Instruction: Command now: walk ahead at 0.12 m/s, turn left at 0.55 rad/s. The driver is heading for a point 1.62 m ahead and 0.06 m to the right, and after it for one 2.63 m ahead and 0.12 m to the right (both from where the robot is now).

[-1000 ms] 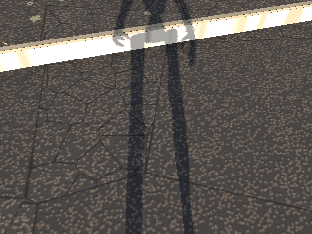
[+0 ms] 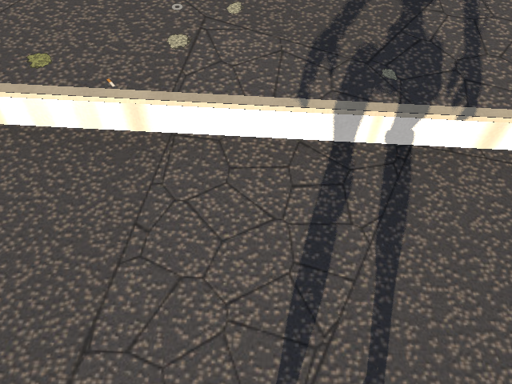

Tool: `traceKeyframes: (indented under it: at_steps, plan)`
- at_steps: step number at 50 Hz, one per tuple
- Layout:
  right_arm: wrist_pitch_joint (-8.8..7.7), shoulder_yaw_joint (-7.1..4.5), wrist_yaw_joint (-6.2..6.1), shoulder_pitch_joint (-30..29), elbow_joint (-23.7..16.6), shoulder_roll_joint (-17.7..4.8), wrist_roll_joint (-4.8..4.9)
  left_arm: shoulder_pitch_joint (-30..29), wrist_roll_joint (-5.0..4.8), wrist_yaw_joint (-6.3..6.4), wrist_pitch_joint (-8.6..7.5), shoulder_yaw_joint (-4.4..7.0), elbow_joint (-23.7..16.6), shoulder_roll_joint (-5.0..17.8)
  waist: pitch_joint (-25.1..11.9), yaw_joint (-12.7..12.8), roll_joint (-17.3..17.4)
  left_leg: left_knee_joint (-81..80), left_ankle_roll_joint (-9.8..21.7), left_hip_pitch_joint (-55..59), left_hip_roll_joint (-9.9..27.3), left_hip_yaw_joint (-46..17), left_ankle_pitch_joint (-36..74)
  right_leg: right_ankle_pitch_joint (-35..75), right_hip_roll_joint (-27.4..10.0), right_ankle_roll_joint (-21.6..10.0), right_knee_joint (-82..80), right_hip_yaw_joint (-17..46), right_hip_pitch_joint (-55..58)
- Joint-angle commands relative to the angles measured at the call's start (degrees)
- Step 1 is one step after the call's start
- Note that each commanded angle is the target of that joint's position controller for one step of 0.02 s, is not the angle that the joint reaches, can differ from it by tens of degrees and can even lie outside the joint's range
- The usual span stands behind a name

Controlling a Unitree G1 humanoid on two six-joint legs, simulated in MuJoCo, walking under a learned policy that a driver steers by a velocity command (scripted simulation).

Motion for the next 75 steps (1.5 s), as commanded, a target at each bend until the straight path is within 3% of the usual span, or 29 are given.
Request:
traceKeyframes:
  at_steps: [1, 5, 10, 14, 15, 16, 17, 18, 20, 23, 28, 30, 32, 33, 34, 35, 53, 56, 58, 59, 61, 64, 66, 67, 68, 69, 70, 71, 75]
  plan:
    - [0.1, -2.14, -0.56, 2.11, -3.8, -9.04, -0.02, 4.84, -0.14, 0.25, 1.11, 1.24, -2.11, 4.98, -10.18, 1.3, 5.21, -2.83, 5.41, 4.81, 14.88, -12.36, 34.05, 3.33, 1.15, 0.81, -1.91, -1.64, 3.34]
    - [1.13, -2.43, -1.08, 3.99, -4.44, -9.45, -0.42, 0.65, -0.59, 0.46, 1.55, 1.14, -3.87, 5.61, -8.97, -0.4, 6.06, -2.44, 5.03, 8.92, 15.77, -17.08, 25.69, 2.94, 1.63, 0.69, -6.93, -0.09, 0.82]
    - [1.62, -1.98, -1.23, 4.56, -4.58, -8.67, -1.28, 0.16, -1.44, 0.85, 1.08, 0.68, -4.35, 5.72, -8.39, -1.28, 7.12, 1.09, 5.78, 10.7, 17.01, -18.54, 33.67, -2.02, 3.49, -1.39, -14.12, -0.67, 6.79]
    - [2.28, -1.47, -1.54, 1.1, -4.91, -8.78, -0.64, 4.29, -1.94, 1.23, 0.52, 0.39, -3.43, 5.38, -7.44, 1.15, 7.21, 4.37, 2.91, 8.25, 15.58, -20.23, 31.03, 0.32, 5.03, -3.7, -31.13, -1.65, 18.93]
    - [2.29, -1.09, -1.76, -0.46, -5.27, -8.27, 0.07, 6.65, -1.4, 1.37, 0.02, 0.31, -2.72, 5.24, -7.33, 2.84, 6.09, 5.88, 0.3, 4.75, 13.71, -20.04, 23.95, 9.18, 3.65, -4.47, -40.78, -0.43, 25.94]
    - [1.89, -0.07, -1.77, 1.32, -5.84, -5.17, 0.14, 6.62, -0.43, 1.88, -0.51, 0.62, -3.01, 8.03, -8.9, 1.28, -1.29, 10.97, -2.87, 0.67, 9.92, -16.15, 11.23, 18.35, -5.25, -6.39, -44.33, 8.12, 32.22]
    - [1.88, 0.37, -1.97, 6.61, -5.43, -3.07, 0.37, 3.13, -0.9, 1.68, -0.3, 0.87, -4.53, 11.84, -9.24, -2.18, -10.66, 16.56, -5.29, -5.97, 1.09, -8.23, -19.19, 44.58, -16.84, -13.02, -41.9, 19.55, 36.02]
    - [2.75, -0.5, -2.4, 5.02, -4.06, -7.14, -0.33, 5.95, -1.25, 1.26, -0.03, 0.4, -3.47, 9.53, -11.73, 1.29, -8.91, 24.8, -5.83, -4.23, 0.95, -4.83, -29.21, 47.07, -19.65, -19.94, -40.87, 21.74, 31.83]
    - [3.44, -0.78, -1.99, 2.12, -3.11, -6.98, -0.24, 3.01, -1.17, 0.74, -0.35, -0.83, -3.16, 6.14, -7.69, -0.03, -3.65, 29.83, -7.19, -3.49, 2.66, -6.28, -23.86, 39.03, -12.7, -17.14, -42.18, 13.69, 27.46]
    - [4.1, -0.04, -1.15, 2.08, -1.33, -5.38, -0.25, 1.64, -0.84, 1.0, -0.3, -1.06, -2.09, 6.43, -6.89, -0.75, -7.77, 24.8, -9.46, -1.26, 3.34, -4.09, -19.44, 37.44, -6.33, -12.81, -41.96, 6.31, 27.86]
    - [4.31, 1.07, -1.83, -1.02, 1.04, -3.98, 0.53, 4.98, -0.86, 0.52, 0.0, -0.68, 1.13, 7.74, -8.27, 1.69, -7.93, 9.3, -9.59, 2.85, 5.21, -0.16, -15.53, 34.17, -6.17, -12.99, -40.1, 7.72, 31.5]
    - [3.89, 1.41, -2.11, 0.13, 2.82, -3.68, 0.47, 4.01, -1.05, 0.48, 0.34, -0.45, 1.98, 8.13, -8.14, 0.35, -6.92, -1.13, -8.62, 7.42, 5.81, 0.76, -6.33, 30.08, -5.28, -11.34, -39.2, 7.69, 29.86]
    - [2.91, 1.39, -2.36, -0.43, 3.73, -5.89, -0.72, 4.59, -1.31, 0.26, 0.14, -0.56, 2.43, 7.26, -8.68, 0.97, -3.7, -4.15, -7.37, 14.58, 10.53, -4.75, 3.47, 20.68, -4.13, -7.7, -39.61, 8.1, 24.05]
    - [2.56, 1.08, -2.26, -1.84, 4.12, -8.14, -0.85, 5.84, -1.56, 0.0, 0.14, -0.37, 2.67, 6.96, -7.11, 3.0, 0.66, -1.3, -5.91, 12.3, 12.95, -6.79, 6.71, 14.22, -1.01, -6.7, -40.45, 5.46, 23.09]
    - [2.29, 1.47, -1.83, -3.45, 4.84, -6.59, -0.29, 5.34, -1.66, 0.04, 0.43, -0.68, 3.79, 5.7, -5.18, 2.73, 4.16, -1.88, -4.86, 6.84, 13.08, -6.97, 3.41, 9.63, 0.86, -6.22, -41.81, 3.35, 25.73]
    - [1.9, 2.06, -1.67, -3.68, 5.25, -4.73, -0.33, 4.67, -1.46, 0.18, 0.72, -0.56, 4.7, 6.01, -3.69, 2.12, 4.11, -3.37, -5.05, 4.53, 12.9, -7.17, 0.67, 9.46, 0.93, -5.96, -41.14, 3.18, 27.39]
    - [0.62, 3.68, -2.41, 0.15, 12.91, -3.01, -0.17, 7.86, -1.33, 0.2, 0.72, -1.35, 14.85, 4.03, -2.17, 2.01, 1.87, -6.49, -4.31, 3.28, 12.2, -6.75, -3.51, 10.32, 0.18, -4.76, -41.84, 3.14, 27.49]
    - [1.17, 2.7, -2.35, 2.08, 13.25, -5.15, -0.26, 8.31, -0.97, 0.07, 1.03, -1.07, 14.99, 4.32, -2.1, 1.36, 4.57, -7.83, -1.92, 1.93, 11.31, -8.56, -25.67, -7.35, 4.16, -5.65, -36.96, 0.05, 24.03]
    - [1.63, 1.86, -2.16, 4.86, 13.33, -6.34, -0.41, 5.98, -0.28, -0.49, 1.1, -1.09, 13.54, 3.18, 2.33, -0.36, 7.93, -11.93, 1.65, 1.46, 15.44, -15.6, -39.22, -12.79, 6.68, -6.14, -29.73, -2.46, 15.1]
    - [1.59, 1.35, -2.18, 6.0, 13.63, -6.91, -0.5, 5.23, 0.23, -0.82, 0.74, -1.47, 12.78, 1.39, 3.83, -0.75, 10.65, -14.52, 3.77, 2.35, 19.45, -20.36, -41.19, -8.97, 6.87, -5.88, -24.4, -5.2, 12.32]
    - [0.95, 0.96, -2.04, 6.14, 13.41, -6.12, -0.84, 4.4, 0.39, -1.21, -0.44, -1.23, 11.49, 1.86, 4.56, -0.61, 10.09, -16.42, 6.09, 3.59, 23.41, -23.54, -35.7, -6.53, 3.71, -6.17, -17.93, -4.78, 8.63]
    - [-0.3, 0.36, -1.7, 4.1, 12.61, -6.26, -0.72, 6.41, -0.3, -1.96, -2.21, -0.76, 10.68, 2.04, 3.44, 1.72, 9.17, -13.19, 4.97, 3.34, 21.17, -17.67, -27.62, -6.45, 2.88, -7.15, -23.85, -5.54, 13.01]
    - [-0.63, 0.31, -1.41, 0.75, 11.37, -5.18, -0.25, 15.68, -0.92, -1.66, -2.86, -0.38, 13.98, 0.83, 2.42, 6.3, 6.43, -6.42, 2.55, -7.1, 16.17, -11.39, -24.72, -0.36, 6.49, -7.44, -34.85, -8.46, 31.25]
    - [-1.12, 0.76, -1.25, -0.33, 10.36, -3.3, -0.67, 21.48, -0.61, -1.15, -3.21, 0.29, 15.84, 2.51, 1.37, 8.28, 0.86, 2.76, 1.05, -13.49, 12.7, -7.09, -21.55, -3.05, 3.35, -7.63, -39.23, -2.55, 40.0]
    - [-1.8, 2.19, -0.63, -1.1, 8.15, 1.83, -0.18, 28.65, -0.23, -0.69, -3.6, 1.72, 16.84, 8.46, -2.34, 10.1, -14.32, 22.19, -1.83, -22.41, 5.09, 2.56, -20.58, -20.52, -10.77, -11.18, -50.88, 21.36, 46.76]
    - [-2.06, 1.29, -0.25, -2.47, 6.75, -2.02, -1.69, 31.04, -0.73, -0.91, -3.08, 2.2, 18.49, 10.18, -0.32, 8.83, -13.15, 33.62, -1.51, -27.33, 4.61, 2.29, -24.27, -26.62, -17.59, -14.74, -54.89, 34.37, 42.86]
    - [-2.26, 0.97, 0.31, -3.37, 6.68, -3.08, -2.23, 24.4, -0.59, -1.04, -3.08, 1.4, 16.43, 7.05, 3.89, 5.12, -4.83, 39.33, -0.79, -28.43, 8.48, -0.1, -18.87, -26.37, -16.55, -14.89, -54.49, 30.92, 37.75]
    - [-2.63, 1.31, 0.96, -2.76, 7.29, -1.52, -1.82, 19.49, -0.65, -1.31, -3.62, 0.99, 14.48, 5.45, 4.77, 3.11, -1.76, 40.05, -0.94, -27.25, 10.48, -0.46, -13.22, -20.18, -13.99, -14.14, -54.46, 25.17, 34.45]
    - [-2.42, 1.1, 1.94, -2.38, 7.74, -1.05, -1.92, 20.38, -0.95, -0.95, -5.39, -0.22, 14.91, 2.19, 0.44, 1.57, -2.44, 38.23, -3.51, -24.7, 11.94, 3.14, -4.08, 10.45, -7.56, -12.13, -53.37, 9.28, 37.39]
Velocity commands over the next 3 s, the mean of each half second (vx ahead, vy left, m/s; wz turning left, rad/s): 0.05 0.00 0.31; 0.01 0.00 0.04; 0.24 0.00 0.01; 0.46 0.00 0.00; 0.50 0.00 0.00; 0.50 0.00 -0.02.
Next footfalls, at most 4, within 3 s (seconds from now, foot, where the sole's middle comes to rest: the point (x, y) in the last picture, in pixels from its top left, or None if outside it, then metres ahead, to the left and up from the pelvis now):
0.32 right None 0.14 -0.14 -0.78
0.64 left None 0.05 0.07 -0.78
1.80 left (232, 358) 0.48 0.05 -0.78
2.36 right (270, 244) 0.81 -0.06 -0.78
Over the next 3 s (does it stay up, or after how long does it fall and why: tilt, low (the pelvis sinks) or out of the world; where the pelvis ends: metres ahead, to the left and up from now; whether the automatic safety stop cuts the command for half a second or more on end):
stays up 0.97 0.07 -0.01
